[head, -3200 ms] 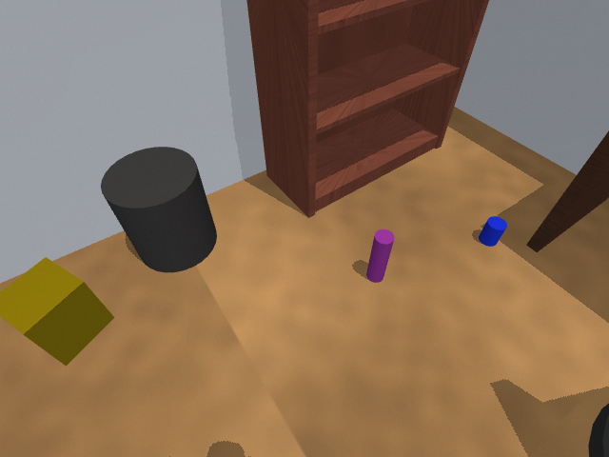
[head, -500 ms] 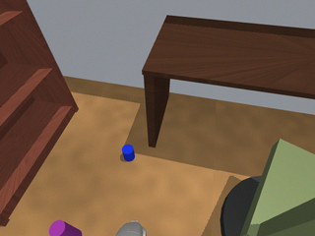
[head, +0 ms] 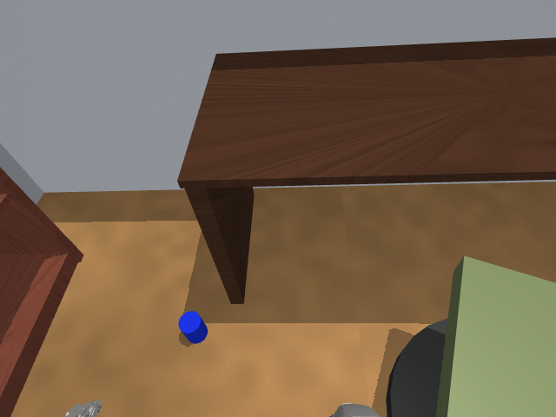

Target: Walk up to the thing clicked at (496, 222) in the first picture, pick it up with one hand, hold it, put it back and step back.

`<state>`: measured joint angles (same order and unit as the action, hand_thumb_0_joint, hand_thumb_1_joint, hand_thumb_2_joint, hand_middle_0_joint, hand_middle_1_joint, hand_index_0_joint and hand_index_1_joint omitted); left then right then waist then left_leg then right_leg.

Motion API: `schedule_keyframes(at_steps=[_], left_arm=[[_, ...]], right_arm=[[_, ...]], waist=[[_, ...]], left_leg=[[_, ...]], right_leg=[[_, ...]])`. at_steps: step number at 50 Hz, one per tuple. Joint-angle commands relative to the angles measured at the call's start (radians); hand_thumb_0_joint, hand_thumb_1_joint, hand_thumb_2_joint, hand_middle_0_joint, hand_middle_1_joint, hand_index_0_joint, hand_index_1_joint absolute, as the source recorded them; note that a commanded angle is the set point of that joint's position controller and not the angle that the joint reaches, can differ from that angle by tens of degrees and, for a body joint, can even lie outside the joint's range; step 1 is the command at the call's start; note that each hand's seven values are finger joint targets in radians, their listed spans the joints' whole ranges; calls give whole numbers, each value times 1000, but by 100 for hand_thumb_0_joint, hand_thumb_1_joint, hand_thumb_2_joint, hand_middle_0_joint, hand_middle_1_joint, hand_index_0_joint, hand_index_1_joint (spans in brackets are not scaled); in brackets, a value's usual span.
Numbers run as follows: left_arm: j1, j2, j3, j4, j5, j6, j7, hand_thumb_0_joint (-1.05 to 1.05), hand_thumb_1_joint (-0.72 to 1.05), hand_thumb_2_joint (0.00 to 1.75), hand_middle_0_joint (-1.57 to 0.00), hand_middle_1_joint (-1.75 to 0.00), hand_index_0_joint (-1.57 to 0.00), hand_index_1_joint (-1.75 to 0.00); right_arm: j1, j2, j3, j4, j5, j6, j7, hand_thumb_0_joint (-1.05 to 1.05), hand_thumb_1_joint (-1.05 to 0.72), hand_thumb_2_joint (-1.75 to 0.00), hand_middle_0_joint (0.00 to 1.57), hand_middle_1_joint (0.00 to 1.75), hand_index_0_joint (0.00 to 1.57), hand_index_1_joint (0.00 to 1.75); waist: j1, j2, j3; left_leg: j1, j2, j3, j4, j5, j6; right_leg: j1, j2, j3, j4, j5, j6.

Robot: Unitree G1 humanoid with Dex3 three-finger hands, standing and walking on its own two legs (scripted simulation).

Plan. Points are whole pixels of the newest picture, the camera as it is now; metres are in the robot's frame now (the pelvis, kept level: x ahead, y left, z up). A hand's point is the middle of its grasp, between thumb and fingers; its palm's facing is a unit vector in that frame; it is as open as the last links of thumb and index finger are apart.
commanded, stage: walk up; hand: left
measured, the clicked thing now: (193, 327) +0.51 +0.35 -0.70
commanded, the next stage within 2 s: none
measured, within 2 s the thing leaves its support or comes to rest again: neither
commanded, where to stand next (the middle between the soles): +0.14 +0.05 m, yaw +3 degrees
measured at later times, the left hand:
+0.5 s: hand (120, 416) +0.16 +0.29 -0.16, palm faces -0.04 -0.93 -0.36, open 7.4 cm
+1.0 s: hand out of the picture +0.10 +0.29 -0.14, palm faces -0.02 -0.94 -0.34, open 7.4 cm
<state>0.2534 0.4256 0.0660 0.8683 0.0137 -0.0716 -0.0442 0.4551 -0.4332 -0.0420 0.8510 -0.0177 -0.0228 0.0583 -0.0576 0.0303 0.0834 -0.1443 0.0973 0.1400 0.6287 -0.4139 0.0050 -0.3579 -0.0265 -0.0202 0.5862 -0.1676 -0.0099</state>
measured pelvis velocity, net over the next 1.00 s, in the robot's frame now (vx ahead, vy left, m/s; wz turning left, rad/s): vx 0.04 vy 0.03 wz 0.02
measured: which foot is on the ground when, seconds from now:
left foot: down 0.00-0.00, up 0.02-0.36, down 0.38-1.00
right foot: down 0.00-1.00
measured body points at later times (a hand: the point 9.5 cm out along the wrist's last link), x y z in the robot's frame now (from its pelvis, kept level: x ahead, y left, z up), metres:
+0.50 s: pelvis +0.03 +0.03 -0.01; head +0.06 +0.05 +0.44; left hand +0.16 +0.34 -0.13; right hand -0.01 -0.29 -0.13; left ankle +0.09 +0.15 -0.72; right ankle +0.07 -0.10 -0.70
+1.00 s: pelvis +0.04 +0.03 +0.01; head +0.05 +0.03 +0.46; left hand +0.10 +0.33 -0.12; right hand +0.00 -0.28 -0.12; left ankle +0.09 +0.15 -0.72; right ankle +0.02 -0.09 -0.72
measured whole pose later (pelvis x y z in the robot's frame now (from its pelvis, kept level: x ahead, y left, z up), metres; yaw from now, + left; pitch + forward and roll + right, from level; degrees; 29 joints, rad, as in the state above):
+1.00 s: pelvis +0.04 +0.03 +0.01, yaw +1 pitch -2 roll -1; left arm 0.14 0.36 0.02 1.12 0.01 -0.02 -0.01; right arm 0.28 -0.36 -0.02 1.21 -0.01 0.04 0.02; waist -0.03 0.01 0.06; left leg -0.27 0.01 -0.02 0.50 -0.19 -0.01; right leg -0.16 0.00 -0.02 0.49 -0.29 -0.01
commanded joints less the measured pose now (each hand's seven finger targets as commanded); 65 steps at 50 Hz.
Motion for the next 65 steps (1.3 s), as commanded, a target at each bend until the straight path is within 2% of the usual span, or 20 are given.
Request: schedule_keyframes(at_steps=[1,2,5,8,18,19,20,21,22,26,31,33,35,37,39,41,44,53,59,65], left_arm=[[129,315,75,-56,-6,-38,53,0,90,90,-20,-30,-20,-30],[91,326,76,-61,-15,-25,55,0,90,90,-20,-30,-20,-30],[44,249,51,-74,-21,-23,64,0,90,90,-20,-30,-20,-30],[33,230,37,-73,-13,-24,72,0,90,90,-20,-30,-20,-30],[-140,210,25,-70,-17,33,71,0,90,90,-20,-30,-20,-30],[-139,179,14,-64,-17,42,72,0,90,90,-20,-30,-20,-30],[-112,137,5,-55,-26,49,73,0,90,90,-20,-30,-20,-30],[-94,112,-4,-41,-36,59,77,0,90,90,-20,-30,-20,-30],[-118,168,14,-9,-28,62,85,0,90,90,-20,-30,-20,-30],[-87,156,14,66,-26,56,71,0,90,90,-20,-30,-20,-30],[-52,118,3,134,-7,38,73,0,90,90,-20,-30,-20,-30],[-53,159,12,135,14,25,80,0,90,90,-20,-30,-20,-30],[-179,238,22,113,18,25,70,0,90,90,-20,-30,-20,-30],[-253,196,7,95,4,27,62,0,90,90,-20,-30,-20,-30],[-253,146,-7,109,-3,23,59,0,90,90,-20,-30,-20,-30],[-199,137,-13,142,-10,26,52,0,90,90,-20,-30,-20,-30],[-157,140,-9,169,-7,34,46,0,90,90,-20,-30,-20,-30],[-184,155,-10,202,-4,21,54,0,90,90,-20,-30,-20,-30],[-195,142,-11,211,-17,23,62,0,90,90,-20,-30,-20,-30],[-232,137,-9,208,-14,34,63,0,90,90,-20,-30,-20,-30]], right_arm=[[28,-122,-32,-94,14,-9,-32,0,-90,-90,20,30,20,30],[3,-197,-57,-81,7,1,-43,0,-90,-90,20,30,20,30],[-6,-185,-60,-36,22,8,-46,0,-90,-90,20,30,20,30],[22,-143,-57,-5,8,22,-47,0,-90,-90,20,30,20,30],[-3,-127,-64,94,-3,18,-56,0,-90,-90,20,30,20,30],[-18,-150,-70,96,-11,12,-58,0,-90,-90,20,30,20,30],[-58,-205,-77,83,-20,5,-60,0,-90,-90,20,30,20,30],[-129,-246,-76,60,-16,-1,-57,0,-90,-90,20,30,20,30],[-165,-291,-84,66,-8,-1,-52,0,-90,-90,20,30,20,30],[-220,-210,-57,85,-13,-7,-61,0,-90,-90,20,30,20,30],[-238,-188,-43,117,2,14,-55,0,-90,-90,20,30,20,30],[-248,-138,-24,116,13,12,-54,0,-90,-90,20,30,20,30],[-256,-139,-29,142,6,14,-55,0,-90,-90,20,30,20,30],[-212,-156,-39,181,3,5,-50,0,-90,-90,20,30,20,30],[-211,-116,-25,207,6,-6,-45,0,-90,-90,20,30,20,30],[-260,-146,-21,201,1,-12,-45,0,-90,-90,20,30,20,30],[-284,-166,-14,214,0,-8,-44,0,-90,-90,20,30,20,30],[-296,-129,-4,272,10,-12,-46,0,-90,-90,20,30,20,30],[-297,-119,2,290,14,-16,-54,0,-90,-90,20,30,20,30],[-293,-108,-1,302,13,-5,-59,0,-90,-90,20,30,20,30]], waist=[[96,-212,-105],[99,-207,-73],[69,-117,-64],[61,-120,-89],[25,-162,-92],[19,-100,-70],[51,103,-61],[76,189,-29],[46,220,-4],[71,177,-43],[81,115,-154],[89,32,-167],[54,-134,-69],[13,-77,-25],[14,-65,-44],[50,-29,-34],[68,-3,10],[51,-38,-59],[58,-30,-118],[53,-35,-104]], left_leg=[[-420,-85,-150,437,-138,25],[-421,-37,-158,483,-170,31],[-396,-14,-241,471,-64,31],[-320,-44,-230,434,1,12],[-40,-69,-110,23,170,19],[-37,-54,-166,-48,169,34],[-97,84,-413,-181,178,75],[-173,204,-603,-311,76,153],[-289,258,-682,-354,2,240],[-235,124,-440,-243,185,175],[-147,88,-360,-150,195,136],[-255,50,-321,-90,177,75],[-253,-62,-185,37,-33,28],[-124,-53,-196,-19,28,28],[-57,-13,-277,-181,170,49],[-118,36,-374,-268,23,70],[-210,30,-381,-323,-147,60],[-113,-10,-281,-246,160,39],[-39,5,-257,-222,477,38],[-61,-3,-243,-235,413,35]], right_leg=[[335,-379,609,-299,-65,-188],[276,-388,621,-289,-87,-263],[232,-261,339,-231,137,-189],[159,-227,211,-188,309,-192],[-74,-217,142,-7,51,-155],[-121,-184,132,52,-13,-120],[-132,-72,51,198,-135,-62],[-134,40,-17,276,-351,-32],[-61,22,54,381,-451,-31],[-14,9,52,303,-336,-29],[193,50,-17,-126,-178,-21],[308,-46,150,-195,-181,-62],[106,-248,399,-293,-505,-165],[-11,-200,283,-277,-507,-142],[9,-93,147,-215,-306,-70],[52,-29,100,-175,-279,-45],[110,-25,105,-185,-362,-49],[189,-88,151,-302,-183,-53],[269,-82,88,-249,120,-29],[289,-83,80,-255,61,-34]])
